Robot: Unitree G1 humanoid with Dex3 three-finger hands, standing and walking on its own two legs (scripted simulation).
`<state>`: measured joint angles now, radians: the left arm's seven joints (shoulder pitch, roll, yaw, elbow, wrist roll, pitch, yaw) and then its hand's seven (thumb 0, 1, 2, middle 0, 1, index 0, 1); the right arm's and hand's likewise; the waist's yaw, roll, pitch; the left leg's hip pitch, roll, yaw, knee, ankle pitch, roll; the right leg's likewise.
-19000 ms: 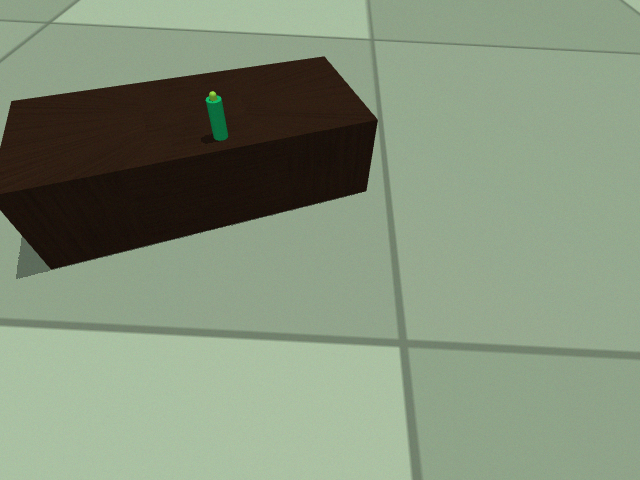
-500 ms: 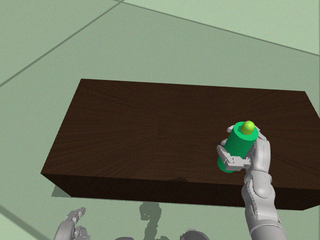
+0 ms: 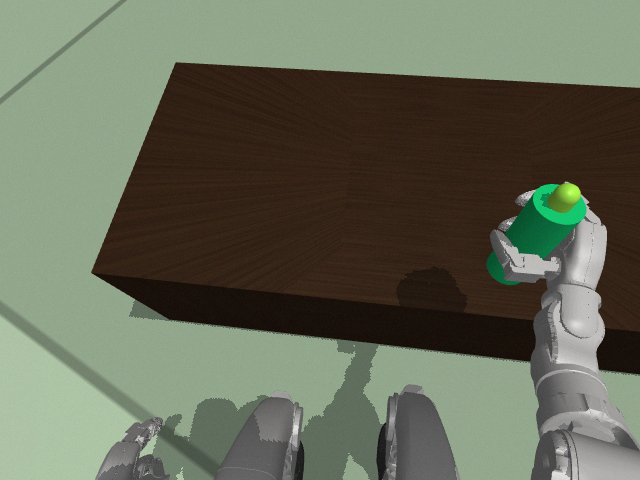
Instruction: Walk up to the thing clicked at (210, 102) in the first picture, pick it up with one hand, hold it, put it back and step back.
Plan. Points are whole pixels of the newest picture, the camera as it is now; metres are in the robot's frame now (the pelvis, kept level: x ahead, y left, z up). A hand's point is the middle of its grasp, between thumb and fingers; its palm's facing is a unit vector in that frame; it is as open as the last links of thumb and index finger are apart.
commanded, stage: crouch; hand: right
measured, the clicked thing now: (534, 234) +0.41 -0.23 +0.01
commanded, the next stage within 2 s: lower in 0.66 s
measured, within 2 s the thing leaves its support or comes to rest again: neither
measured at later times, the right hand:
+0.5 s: hand (507, 240) +0.44 -0.23 -0.07, palm faces +0.25 +0.97 -0.01, open 8.1 cm
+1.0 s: hand (495, 249) +0.45 -0.24 -0.13, palm faces +0.25 +0.97 -0.01, open 8.1 cm
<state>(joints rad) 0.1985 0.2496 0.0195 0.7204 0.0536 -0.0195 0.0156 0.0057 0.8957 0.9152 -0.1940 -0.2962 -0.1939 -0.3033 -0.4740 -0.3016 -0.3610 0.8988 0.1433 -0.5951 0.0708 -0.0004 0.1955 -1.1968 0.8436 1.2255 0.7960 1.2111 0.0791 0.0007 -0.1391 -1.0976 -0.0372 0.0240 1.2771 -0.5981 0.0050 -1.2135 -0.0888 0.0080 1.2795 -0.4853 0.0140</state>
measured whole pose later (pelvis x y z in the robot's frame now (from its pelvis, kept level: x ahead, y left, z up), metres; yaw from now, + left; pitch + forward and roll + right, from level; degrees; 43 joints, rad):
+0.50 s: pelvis -0.02 -0.01 -0.06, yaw +1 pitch +31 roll +5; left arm 0.16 0.23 -0.02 0.72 0.08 0.00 0.00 0.00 0.90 0.91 -0.20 -0.29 -0.20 -0.30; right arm -0.64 -0.38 -0.44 1.00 0.10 -0.58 0.07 0.00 0.20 -1.20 0.85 1.22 0.80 1.20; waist 0.11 -0.02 -0.18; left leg -1.41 -0.05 0.05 1.52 -0.66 0.00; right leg -1.54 -0.09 0.05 1.53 -0.54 0.01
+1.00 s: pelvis -0.03 -0.01 -0.11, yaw +3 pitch +35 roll +6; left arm 0.15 0.23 -0.03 0.70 0.09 0.01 -0.01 0.00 0.89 0.91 -0.20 -0.29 -0.20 -0.30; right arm -0.70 -0.42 -0.48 1.02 0.08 -0.57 0.09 0.00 0.20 -1.20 0.85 1.22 0.80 1.20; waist 0.13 -0.01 -0.19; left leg -1.60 -0.05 0.06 1.69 -0.70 0.00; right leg -1.75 -0.10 0.07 1.71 -0.58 0.00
